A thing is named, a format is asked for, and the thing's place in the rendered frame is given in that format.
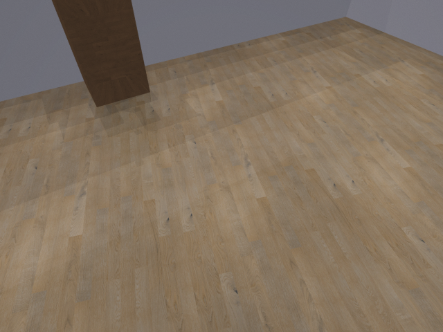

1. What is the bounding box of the cabinet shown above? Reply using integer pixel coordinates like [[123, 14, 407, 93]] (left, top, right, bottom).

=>
[[52, 0, 150, 107]]

